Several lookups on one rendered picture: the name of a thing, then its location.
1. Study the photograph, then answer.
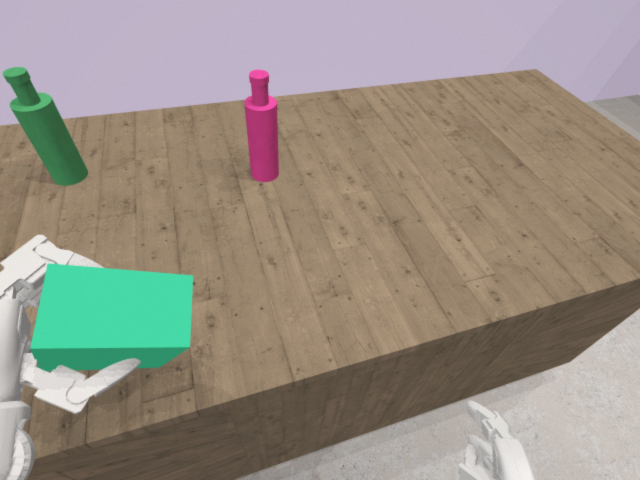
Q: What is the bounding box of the robot left hand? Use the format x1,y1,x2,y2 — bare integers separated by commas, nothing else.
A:
0,235,141,414

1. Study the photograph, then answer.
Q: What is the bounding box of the table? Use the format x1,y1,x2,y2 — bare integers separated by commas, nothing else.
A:
0,69,640,480

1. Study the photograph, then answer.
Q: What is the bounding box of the sponge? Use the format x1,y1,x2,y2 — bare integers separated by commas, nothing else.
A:
30,263,193,371

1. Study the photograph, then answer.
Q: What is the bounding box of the robot left forearm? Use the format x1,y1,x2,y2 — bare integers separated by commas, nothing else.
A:
0,401,35,480

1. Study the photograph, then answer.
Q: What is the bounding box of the robot right hand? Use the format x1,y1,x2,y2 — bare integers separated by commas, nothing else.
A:
459,401,536,480

